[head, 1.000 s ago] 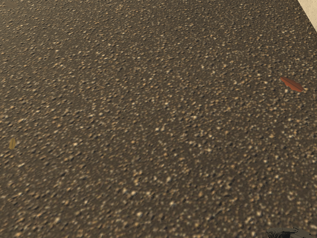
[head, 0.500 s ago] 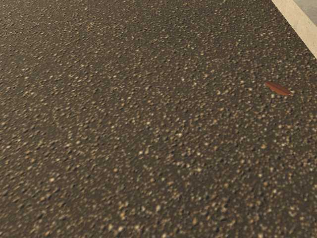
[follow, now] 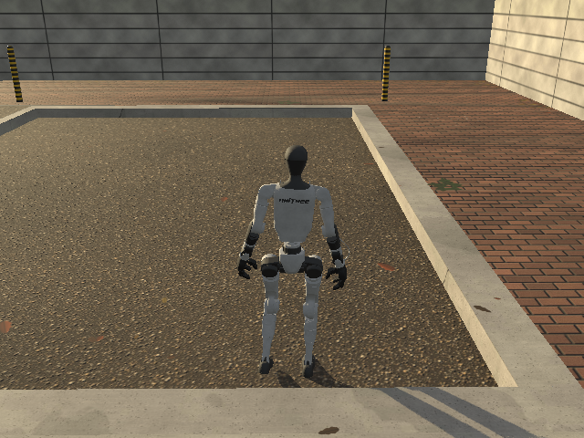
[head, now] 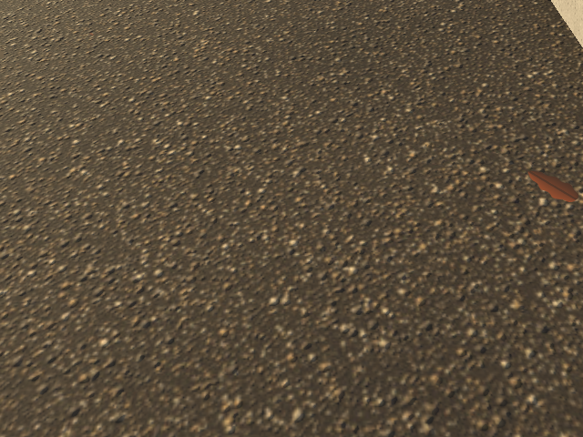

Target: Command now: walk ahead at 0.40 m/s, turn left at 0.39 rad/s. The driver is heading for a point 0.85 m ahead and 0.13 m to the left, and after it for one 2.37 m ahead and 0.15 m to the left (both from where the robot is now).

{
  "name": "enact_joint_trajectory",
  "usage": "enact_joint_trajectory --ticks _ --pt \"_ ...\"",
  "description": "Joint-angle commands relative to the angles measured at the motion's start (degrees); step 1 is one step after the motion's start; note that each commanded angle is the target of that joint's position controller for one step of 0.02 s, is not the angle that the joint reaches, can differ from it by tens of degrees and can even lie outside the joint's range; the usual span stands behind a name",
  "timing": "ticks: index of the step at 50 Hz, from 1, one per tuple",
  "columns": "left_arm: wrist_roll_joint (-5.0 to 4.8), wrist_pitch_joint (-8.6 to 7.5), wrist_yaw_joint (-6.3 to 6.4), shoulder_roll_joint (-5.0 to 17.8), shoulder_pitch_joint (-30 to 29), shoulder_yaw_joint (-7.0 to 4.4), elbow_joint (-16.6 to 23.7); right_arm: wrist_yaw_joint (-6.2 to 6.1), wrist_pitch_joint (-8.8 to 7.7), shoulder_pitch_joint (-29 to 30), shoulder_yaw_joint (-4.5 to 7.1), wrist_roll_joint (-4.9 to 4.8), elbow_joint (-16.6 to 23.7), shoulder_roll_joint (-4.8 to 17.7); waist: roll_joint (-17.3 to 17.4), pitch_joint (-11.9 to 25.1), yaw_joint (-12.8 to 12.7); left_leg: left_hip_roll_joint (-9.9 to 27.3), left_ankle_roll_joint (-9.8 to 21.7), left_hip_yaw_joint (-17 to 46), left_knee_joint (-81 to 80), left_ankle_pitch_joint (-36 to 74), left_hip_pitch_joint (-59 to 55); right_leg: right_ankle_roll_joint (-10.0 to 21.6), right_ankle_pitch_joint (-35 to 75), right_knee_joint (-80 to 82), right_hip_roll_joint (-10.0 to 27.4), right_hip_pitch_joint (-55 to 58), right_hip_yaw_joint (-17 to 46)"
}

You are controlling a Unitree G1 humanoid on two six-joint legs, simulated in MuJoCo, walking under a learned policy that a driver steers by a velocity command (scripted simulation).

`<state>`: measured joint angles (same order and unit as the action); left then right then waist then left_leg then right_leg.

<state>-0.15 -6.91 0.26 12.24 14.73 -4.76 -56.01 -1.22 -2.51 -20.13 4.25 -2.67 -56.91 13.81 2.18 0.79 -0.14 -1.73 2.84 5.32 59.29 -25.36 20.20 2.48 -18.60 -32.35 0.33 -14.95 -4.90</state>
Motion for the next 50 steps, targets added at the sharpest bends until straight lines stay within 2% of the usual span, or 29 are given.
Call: enact_joint_trajectory --ticks 1,2,3,6,11,15,16,18,19,20,21,22,23,24,25,26,27,28,29,31,33,35,39,44,45,47,48,49,50 --pt "-0.27 -0.15 0.06 5.4 5.7 -0.4 0.2 0.1 -1.65 5.5 0.96 -0.21 5.4 3.2 -7.0 -5.1 -2.1 4.9 2.5 5.0 7.9 9.3 27.7 5.4 8.4 20.0 18.7 17.9 21.8" --pt "0.13 0.11 0.08 4.0 5.1 0.1 0.0 0.4 -1.18 5.6 1.32 0.16 5.2 3.3 -7.8 -4.7 -1.5 5.9 2.5 3.7 5.6 12.3 25.0 3.3 14.6 20.1 16.1 16.4 15.4" --pt "0.74 0.27 0.17 3.5 5.9 0.26 -0.4 0.92 -0.7 5.4 1.33 0.36 5.1 2.4 -8.6 -3.8 -1.4 5.7 2.2 2.3 5.2 14.7 23.0 2.5 19.7 20.0 14.6 15.5 11.4" --pt "1.29 0.26 1.03 5.5 7.5 -0.05 -1.2 1.6 0.41 8.7 1.28 1.03 7.1 1.0 -6.4 -4.1 -1.1 5.8 1.0 0.8 2.5 19.0 23.7 3.3 27.1 21.3 14.2 14.1 5.3" --pt "1.01 0.9 2.39 7.2 7.5 -0.26 -1.0 2.38 0.56 18.9 0.49 1.24 12.5 0.2 -6.0 -7.2 -2.5 5.5 -0.2 -3.1 -11.9 27.5 22.9 2.9 26.1 24.4 14.0 12.0 -1.8" --pt "0.17 1.58 2.3 8.0 10.5 -0.65 -1.7 4.07 0.36 24.9 -0.09 1.14 15.7 -0.4 -5.2 -8.8 -3.6 5.1 1.6 -7.5 -17.6 25.1 22.7 3.3 31.5 21.9 16.1 17.5 -5.7" --pt "-0.03 1.83 2.21 8.4 10.3 -0.78 -1.6 4.51 0.3 25.6 -0.08 1.06 16.4 -0.3 -5.5 -8.8 -3.2 4.5 2.4 -8.9 -18.9 23.0 21.5 3.2 36.3 20.1 16.3 18.6 -6.9" --pt "-0.43 2.14 2.25 10.5 9.2 -1.27 -0.9 5.27 0.23 24.7 0.64 1.16 17.4 1.2 -7.8 -6.2 -0.9 1.3 4.7 -12.7 -20.0 17.4 14.3 2.9 55.0 13.5 16.5 19.8 -8.7" --pt "-0.56 2.41 2.41 11.7 8.4 -1.55 -0.4 5.36 0.34 21.5 1.37 1.16 17.2 2.7 -9.5 -3.8 1.4 -0.8 5.9 -14.2 -19.6 14.2 9.2 2.8 64.9 7.8 16.8 20.0 -9.0" --pt "-0.75 2.54 2.28 12.6 7.9 -1.69 -0.3 5.29 0.49 14.8 2.51 1.2 15.9 5.0 -10.4 -0.1 5.0 -2.6 7.6 -14.1 -21.2 13.6 0.1 2.9 69.7 -0.8 16.9 18.3 -8.6" --pt "-1.14 2.28 1.96 12.5 6.3 -1.42 0.1 4.54 0.71 4.9 4.35 1.2 13.1 8.2 -9.2 4.5 10.5 -3.6 10.0 -11.9 -27.3 18.3 -15.3 1.5 64.1 -13.2 14.9 11.5 -9.0" --pt "0.35 1.62 1.28 8.7 7.0 -0.36 1.1 3.14 0.99 -2.5 5.54 1.11 10.3 12.6 1.4 9.8 11.0 7.7 13.7 5.9 -28.1 18.1 -33.6 -0.3 23.4 -34.0 10.5 -6.7 -8.1" --pt "-0.98 -0.67 -0.24 2.9 13.0 1.75 3.1 3.14 0.03 -1.7 5.09 2.01 11.4 16.1 10.2 19.2 4.4 23.3 25.5 42.1 -39.3 9.7 -46.0 -1.6 -15.1 -51.2 -1.0 -24.2 2.7" --pt "-3.39 -2.72 -1.1 8.9 4.8 0.03 4.1 3.1 -0.33 -3.3 3.72 2.8 10.3 10.8 2.7 16.6 8.1 22.1 22.3 38.8 -44.8 8.7 -42.4 -0.5 -11.4 -53.2 1.3 -29.4 10.8" --pt "-4.24 -3.01 -0.94 9.9 -0.1 -0.33 6.1 3.11 -1.08 1.7 2.9 2.43 10.5 8.1 2.4 8.2 6.3 19.9 18.9 28.1 -44.9 12.2 -33.8 0.7 -6.5 -49.7 3.9 -31.2 9.6" --pt "-3.05 -2.59 -0.08 9.2 -0.8 -0.36 5.7 3.29 -1.77 7.5 2.01 2.01 11.7 5.9 -3.0 4.4 3.1 16.9 15.9 20.0 -45.3 18.4 -23.9 0.5 -1.9 -44.5 7.0 -27.1 9.4" --pt "-1.78 -1.7 0.56 9.3 0.1 -0.94 4.8 3.3 -2.3 10.9 1.25 2.17 12.0 3.8 -3.2 2.4 1.0 14.2 14.0 14.2 -45.9 23.2 -17.0 -0.1 0.7 -40.3 8.7 -23.0 9.2" --pt "-1.78 -0.64 0.57 8.8 2.4 -1.08 4.2 3.22 -2.55 11.7 0.78 2.46 11.9 2.7 -2.1 2.2 -0.7 13.0 13.1 10.5 -47.1 24.9 -13.3 -0.5 2.6 -38.6 9.9 -19.5 9.5" --pt "-1.65 0.22 0.55 7.8 3.6 -1.06 3.9 3.16 -2.88 11.0 0.8 2.51 11.2 3.1 -1.5 2.0 -1.4 12.6 12.8 8.8 -48.3 26.7 -11.4 -1.0 3.8 -36.9 10.3 -18.1 9.2" --pt "-1.24 1.59 0.89 6.5 2.0 -0.75 4.5 2.85 -3.67 8.7 1.0 2.67 9.4 4.6 -0.9 -0.2 -1.6 12.3 12.2 4.5 -49.9 31.4 -8.8 -1.8 7.1 -33.6 10.9 -20.2 8.5" --pt "-0.81 2.15 1.1 6.4 -2.0 -0.54 5.9 2.14 -3.93 6.1 1.17 2.97 7.8 5.9 -0.5 -2.0 -0.3 11.9 11.0 1.4 -50.9 33.9 -9.3 -2.5 12.8 -28.6 10.7 -24.6 8.3" --pt "-0.9 2.11 0.81 6.4 -5.2 -0.37 7.1 1.54 -3.83 4.3 1.0 3.1 6.9 6.0 0.0 -2.9 0.9 11.0 9.2 -1.5 -51.4 34.5 -11.0 -2.2 19.6 -21.5 9.6 -26.8 8.6" --pt "-1.34 1.56 -0.62 5.2 -11.6 0.46 9.3 0.98 -3.96 2.1 0.61 3.06 5.5 6.5 0.6 -4.2 3.5 10.8 5.8 -6.5 -52.8 32.7 -14.9 -0.6 29.4 -8.3 6.0 -25.4 7.2" --pt "-1.36 1.39 -2.95 4.4 -18.0 1.57 13.2 0.47 -2.53 -1.1 0.59 2.95 3.4 7.2 0.3 -6.1 5.1 15.0 5.6 -9.5 -48.9 40.8 -27.9 1.0 23.4 -1.9 3.9 -30.6 4.8" --pt "-1.37 1.3 -3.59 4.6 -18.4 1.6 14.0 0.28 -2.02 -0.7 0.66 2.91 3.5 7.7 0.5 -5.8 4.6 15.8 5.5 -10.2 -46.8 45.8 -29.5 1.6 20.4 -1.4 3.2 -30.1 3.6" --pt "-1.26 1.53 -4.28 6.2 -16.1 1.01 14.9 -0.42 -1.1 1.1 1.02 2.82 4.6 9.6 2.6 -2.5 2.1 16.1 4.4 -12.0 -39.5 65.8 -30.7 3.5 13.7 -1.7 -0.2 -23.3 -0.5" --pt "-1.22 1.8 -4.33 7.8 -12.1 0.24 14.5 -0.8 -0.62 1.7 1.18 2.86 5.1 10.6 4.2 0.5 -0.4 16.1 3.9 -12.6 -33.1 75.1 -30.6 4.7 10.6 -2.3 -2.4 -17.4 -1.9" --pt "-1.3 2.0 -4.13 10.6 -3.9 -1.13 12.9 -1.04 -0.22 2.9 1.27 2.88 5.6 11.4 4.5 4.7 -4.8 15.1 2.7 -13.7 -22.5 77.1 -27.3 6.4 11.5 -0.2 -4.2 -6.3 -2.0" --pt "-1.04 2.29 -3.27 14.7 5.7 -2.9 11.2 -1.26 -0.58 3.7 1.02 2.88 6.8 11.4 1.1 10.0 -9.6 12.8 0.7 -14.1 -6.8 64.5 -15.4 9.5 14.2 2.4 -0.5 11.2 6.2"
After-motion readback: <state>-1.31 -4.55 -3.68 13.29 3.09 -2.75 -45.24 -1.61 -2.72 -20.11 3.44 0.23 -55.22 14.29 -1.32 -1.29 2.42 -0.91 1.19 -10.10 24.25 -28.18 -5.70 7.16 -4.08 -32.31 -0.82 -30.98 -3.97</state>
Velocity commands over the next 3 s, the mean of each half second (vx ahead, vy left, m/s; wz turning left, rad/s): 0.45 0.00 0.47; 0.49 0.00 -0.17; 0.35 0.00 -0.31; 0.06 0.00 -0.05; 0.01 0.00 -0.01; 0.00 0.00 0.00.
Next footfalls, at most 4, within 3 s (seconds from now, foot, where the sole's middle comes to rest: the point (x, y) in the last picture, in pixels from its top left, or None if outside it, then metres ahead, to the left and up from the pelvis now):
0.44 left None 0.32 0.16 -0.77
1.00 right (305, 366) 0.69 0.04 -0.77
1.44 left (232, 285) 0.94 0.24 -0.77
1.74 right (322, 312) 0.85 -0.01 -0.77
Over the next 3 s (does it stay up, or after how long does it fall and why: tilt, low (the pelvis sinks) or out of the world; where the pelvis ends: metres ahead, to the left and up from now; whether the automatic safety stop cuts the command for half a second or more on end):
stays up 0.85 0.11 0.00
